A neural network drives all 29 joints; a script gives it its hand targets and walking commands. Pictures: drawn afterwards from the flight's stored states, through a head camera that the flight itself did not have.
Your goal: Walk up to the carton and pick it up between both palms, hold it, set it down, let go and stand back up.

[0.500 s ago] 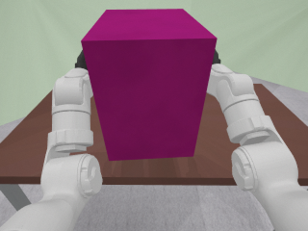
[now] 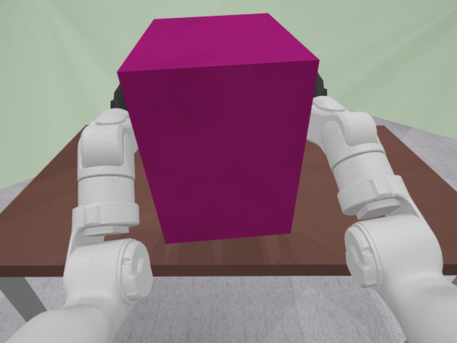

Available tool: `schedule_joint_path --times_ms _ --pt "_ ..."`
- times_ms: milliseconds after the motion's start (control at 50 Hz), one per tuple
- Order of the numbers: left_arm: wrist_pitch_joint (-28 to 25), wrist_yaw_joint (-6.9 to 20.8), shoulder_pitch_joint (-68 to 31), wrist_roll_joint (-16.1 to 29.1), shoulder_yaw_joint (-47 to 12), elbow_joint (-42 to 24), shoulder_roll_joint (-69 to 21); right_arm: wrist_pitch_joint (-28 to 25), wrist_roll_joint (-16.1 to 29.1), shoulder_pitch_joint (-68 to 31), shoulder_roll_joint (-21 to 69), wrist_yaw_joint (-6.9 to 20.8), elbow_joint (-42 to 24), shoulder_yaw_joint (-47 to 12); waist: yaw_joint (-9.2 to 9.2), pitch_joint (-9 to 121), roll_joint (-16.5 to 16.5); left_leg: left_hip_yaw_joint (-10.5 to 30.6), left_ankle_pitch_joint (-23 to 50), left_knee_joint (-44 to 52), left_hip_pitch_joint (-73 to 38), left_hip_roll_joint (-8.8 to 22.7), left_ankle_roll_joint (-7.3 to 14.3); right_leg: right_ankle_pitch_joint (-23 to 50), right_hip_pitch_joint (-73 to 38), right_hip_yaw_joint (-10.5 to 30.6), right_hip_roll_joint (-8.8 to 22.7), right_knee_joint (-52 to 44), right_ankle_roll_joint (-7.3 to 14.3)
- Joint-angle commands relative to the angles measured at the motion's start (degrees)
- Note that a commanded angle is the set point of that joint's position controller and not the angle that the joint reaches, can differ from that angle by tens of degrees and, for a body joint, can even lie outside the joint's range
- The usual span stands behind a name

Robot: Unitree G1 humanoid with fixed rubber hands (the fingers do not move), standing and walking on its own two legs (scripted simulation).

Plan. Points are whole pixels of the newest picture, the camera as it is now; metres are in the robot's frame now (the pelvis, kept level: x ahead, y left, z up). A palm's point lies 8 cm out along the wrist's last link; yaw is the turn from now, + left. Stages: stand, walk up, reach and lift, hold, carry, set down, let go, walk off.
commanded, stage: hold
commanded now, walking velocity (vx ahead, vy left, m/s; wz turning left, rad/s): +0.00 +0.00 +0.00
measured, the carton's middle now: (219, 122) +0.41 +0.00 +0.27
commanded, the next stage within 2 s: none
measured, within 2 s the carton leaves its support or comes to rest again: neither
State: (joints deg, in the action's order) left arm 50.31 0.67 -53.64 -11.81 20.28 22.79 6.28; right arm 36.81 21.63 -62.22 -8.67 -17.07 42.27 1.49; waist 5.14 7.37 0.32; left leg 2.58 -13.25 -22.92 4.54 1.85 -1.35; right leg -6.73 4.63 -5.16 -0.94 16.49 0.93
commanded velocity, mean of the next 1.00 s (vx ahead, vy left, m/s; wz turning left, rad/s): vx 0.00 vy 0.00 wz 0.00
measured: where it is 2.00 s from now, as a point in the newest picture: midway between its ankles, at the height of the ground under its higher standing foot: outside the picture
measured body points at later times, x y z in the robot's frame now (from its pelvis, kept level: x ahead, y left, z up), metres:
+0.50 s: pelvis +0.00 +0.00 +0.00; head -0.08 +0.01 +0.44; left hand +0.39 +0.17 +0.30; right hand +0.39 -0.14 +0.30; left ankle +0.00 +0.13 -0.75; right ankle +0.03 -0.11 -0.75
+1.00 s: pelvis +0.00 +0.00 +0.00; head -0.09 +0.02 +0.44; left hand +0.39 +0.16 +0.30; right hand +0.38 -0.15 +0.31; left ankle +0.00 +0.13 -0.75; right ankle +0.03 -0.11 -0.75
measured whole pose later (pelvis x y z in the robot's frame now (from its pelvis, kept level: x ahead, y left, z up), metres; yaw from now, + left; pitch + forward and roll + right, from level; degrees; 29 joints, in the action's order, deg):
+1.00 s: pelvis +0.00 +0.00 +0.00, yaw +0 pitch -5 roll -2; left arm 50.8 0.8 -53.4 -12.2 20.0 22.2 6.1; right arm 37.2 22.6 -61.6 -9.0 -17.2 41.7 1.0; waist 5.0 7.5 0.6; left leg 2.2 -13.8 -23.2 4.1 1.9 -1.2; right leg -6.9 4.2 -4.6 -1.1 16.4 0.8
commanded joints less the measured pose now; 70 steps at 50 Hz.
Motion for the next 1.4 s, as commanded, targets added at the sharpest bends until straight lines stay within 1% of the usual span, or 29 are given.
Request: schedule_joint_path --times_ms 0,80,240,260,280,300,340,380,400,420,460,480,500,560,620,680,720,800,820,880,900,920,940,960,1000,1060,1180,1280,1380 --pt "-4.7 7.5 -49.4 9.8 -20.7 -7.9 -33.5 -0.7 8.3 -44.9 38.9 8.8 -13.9 -13.2 0.07 18.2 2.9 -0.5 8.5 6.0 8.7 -4.5 -1.6 7.9 -16.0 4.3 -3.0 0.8 -2.5" --pt "-5.4 6.6 -52.2 11.3 -21.8 -9.2 -33.9 -0.8 9.3 -46.6 40.1 9.1 -14.6 -13.8 -0.13 21.4 3.4 -0.3 10.3 4.9 8.1 -4.7 -1.9 9.9 -15.7 4.2 -3.2 1.4 -2.8" --pt "-5.5 6.5 -50.9 10.7 -20.3 -6.2 -33.5 -0.7 8.6 -46.4 39.5 9.0 -12.5 -12.7 -0.12 20.6 2.6 -0.2 8.0 5.5 9.4 -4.6 -1.4 8.8 -16.0 4.4 -2.9 1.2 -2.7" --pt "-5.4 7.3 -53.6 8.1 -15.9 -0.8 -31.2 0.2 7.0 -45.4 38.7 8.9 -6.0 -10.4 -1.24 14.9 1.4 -0.8 3.7 7.2 10.9 -4.6 -1.0 3.9 -14.7 4.8 -2.5 0.3 -3.0" --pt "-6.1 7.8 -53.5 9.2 -17.2 -3.8 -32.3 -0.9 7.4 -46.0 40.3 9.1 -9.2 -11.1 -1.61 19.5 1.3 -0.8 4.7 7.2 10.6 -4.3 -0.9 5.0 -16.2 4.8 -2.7 1.1 -3.1" --pt "-6.2 8.0 -53.8 9.4 -17.6 -3.5 -32.2 -1.0 7.4 -46.2 39.8 9.0 -9.2 -10.8 -1.04 19.7 1.9 -0.8 6.0 6.9 10.3 -4.3 -1.2 6.3 -16.6 4.9 -2.8 1.1 -2.8" --pt "-6.4 8.1 -54.6 9.5 -17.6 -2.9 -32.2 -1.2 7.8 -47.8 39.9 8.8 -10.2 -11.0 -1.29 20.7 2.4 -0.8 7.3 6.2 9.7 -4.6 -1.5 7.5 -17.1 4.8 -2.8 1.1 -2.8" --pt "-6.7 8.1 -54.9 10.7 -18.9 -4.1 -33.0 -1.5 8.6 -48.4 40.2 8.6 -12.2 -11.6 -0.76 23.4 3.1 -0.6 9.6 5.2 8.6 -4.7 -1.9 10.1 -17.9 4.8 -2.9 1.6 -2.9" --pt "-6.6 8.0 -54.3 10.4 -18.4 -3.2 -32.8 -1.4 8.7 -48.3 39.7 8.4 -11.8 -11.7 -0.74 22.4 3.0 -0.6 10.3 5.0 8.4 -4.8 -2.0 10.7 -17.9 4.8 -3.0 1.5 -2.9" --pt "-6.5 8.1 -53.9 10.4 -18.5 -2.3 -33.1 -1.4 8.3 -48.0 39.1 8.2 -11.8 -11.0 -0.14 21.6 3.3 -0.6 9.7 5.1 8.3 -4.7 -2.2 10.4 -17.2 4.7 -2.9 1.3 -2.9" --pt "-6.6 8.3 -52.9 10.3 -18.6 -2.7 -33.3 -1.4 8.3 -47.2 38.9 8.0 -12.3 -11.3 0.15 21.8 3.0 -0.6 10.4 5.1 8.0 -4.7 -2.2 11.4 -17.6 4.7 -3.0 1.3 -2.9" --pt "-6.4 8.4 -52.5 10.3 -18.7 -2.7 -33.4 -1.4 8.4 -47.2 38.7 7.8 -12.6 -11.3 0.18 21.4 3.3 -0.6 10.6 5.1 8.0 -4.8 -2.3 11.7 -17.7 4.6 -2.9 1.3 -2.9" --pt "-6.2 8.6 -51.6 9.9 -17.9 -1.5 -33.1 -1.3 8.3 -47.3 38.4 7.7 -12.8 -11.3 0.09 20.6 2.7 -0.7 10.3 5.2 8.1 -4.9 -2.1 11.7 -17.8 4.8 -2.8 1.0 -3.0" --pt "-5.9 8.9 -50.1 9.4 -17.9 -2.5 -32.9 -1.1 8.9 -46.3 37.7 7.2 -13.5 -12.2 0.37 20.6 2.6 -0.6 12.6 4.8 7.1 -4.8 -2.4 14.2 -19.2 4.8 -2.9 1.3 -3.0" --pt "-5.7 9.1 -49.8 9.2 -18.2 -4.6 -33.0 -1.1 9.8 -46.4 38.1 7.1 -15.1 -13.5 -0.14 21.0 2.5 -0.5 15.0 4.4 6.3 -4.8 -2.6 15.6 -19.7 4.4 -3.2 1.6 -3.1" --pt "-5.6 8.9 -50.5 9.6 -19.0 -6.3 -32.9 -1.0 10.5 -46.4 38.6 7.0 -16.5 -14.3 0.03 21.5 2.4 -0.4 16.3 3.9 5.3 -4.9 -2.7 16.2 -19.2 4.2 -3.3 1.7 -3.3" --pt "-5.4 8.8 -50.0 9.7 -19.6 -7.3 -33.2 -1.0 10.9 -45.5 38.4 7.0 -17.3 -14.8 0.31 21.8 2.8 -0.4 17.8 3.5 4.5 -4.8 -3.0 17.3 -19.3 4.3 -3.4 1.8 -3.2" --pt "-5.1 8.3 -50.5 9.9 -21.1 -10.0 -33.9 -0.8 11.3 -44.6 38.3 7.3 -17.5 -15.0 0.4 22.0 4.1 -0.3 18.9 3.2 3.9 -4.6 -3.6 16.2 -18.4 4.0 -3.8 1.9 -2.9" --pt "-4.9 8.4 -50.4 9.3 -20.0 -8.2 -33.3 -0.5 10.6 -44.4 37.8 7.4 -15.9 -14.4 0.24 19.9 3.5 -0.4 16.9 3.8 4.6 -4.6 -3.3 14.2 -17.6 4.1 -3.7 1.5 -2.9" --pt "-5.0 8.4 -51.0 9.4 -20.4 -8.4 -34.0 -0.8 10.1 -44.9 38.2 8.0 -15.4 -13.8 -0.2 19.5 3.8 -0.6 14.7 4.7 6.0 -4.3 -3.0 11.6 -17.1 4.1 -3.7 1.5 -2.6" --pt "-5.0 8.3 -51.2 8.9 -19.7 -7.2 -33.6 -0.7 9.6 -45.3 38.2 8.2 -14.3 -13.6 -0.64 18.3 3.3 -0.7 13.4 5.1 6.6 -4.3 -2.7 10.3 -16.7 4.2 -3.6 1.2 -2.6" --pt "-4.7 7.6 -46.6 10.6 -22.9 -10.1 -36.0 -1.3 10.5 -46.3 39.1 8.3 -19.6 -15.6 0.39 22.6 4.1 -0.3 16.3 3.6 5.6 -4.3 -2.8 15.0 -18.7 4.4 -3.8 1.6 -2.1" --pt "-4.6 7.1 -47.7 10.9 -23.0 -10.8 -35.6 -0.8 10.9 -45.6 38.1 8.1 -18.9 -15.8 0.3 22.3 4.2 -0.1 16.7 3.5 5.0 -4.3 -3.0 15.5 -18.0 4.3 -3.9 1.6 -2.3" --pt "-4.4 6.9 -47.8 10.6 -22.6 -10.1 -35.1 -0.5 10.6 -45.3 38.6 8.1 -18.3 -15.8 0.83 20.5 3.2 -0.6 16.2 3.6 4.9 -4.5 -2.9 15.1 -16.6 4.0 -3.9 1.4 -2.7" --pt "-4.1 7.1 -47.3 9.5 -20.9 -8.4 -34.2 -0.2 9.4 -44.1 38.1 8.5 -15.4 -14.6 0.43 17.4 2.4 -0.7 12.6 5.0 6.5 -4.4 -2.1 11.1 -15.6 4.1 -3.6 0.8 -2.6" --pt "-4.3 7.3 -49.0 9.6 -20.7 -7.7 -34.0 -0.5 8.4 -44.9 38.5 9.2 -13.5 -13.2 -0.29 17.3 2.8 -0.4 9.0 6.1 8.5 -4.1 -1.7 7.4 -15.3 4.4 -3.4 0.7 -2.2" --pt "-5.3 6.3 -52.2 11.3 -21.3 -7.6 -34.2 -0.7 9.2 -47.1 40.0 9.5 -13.4 -13.2 -0.39 20.9 3.0 -0.4 9.3 5.0 8.5 -4.5 -1.7 9.0 -14.9 4.4 -3.2 1.1 -2.7" --pt "-5.5 6.5 -51.1 10.8 -20.0 -5.2 -33.5 -0.7 8.6 -47.0 39.6 9.2 -12.1 -12.2 -0.26 20.5 2.4 -0.3 7.1 5.5 9.7 -4.7 -1.2 8.1 -15.5 4.6 -2.8 0.9 -2.7" --pt "-5.8 6.8 -51.0 10.8 -19.6 -4.7 -33.0 -0.8 8.7 -47.4 39.6 8.7 -12.7 -12.2 0.25 21.1 2.1 -0.1 7.6 5.3 9.7 -4.9 -1.2 9.7 -16.4 4.5 -2.6 1.0 -2.9"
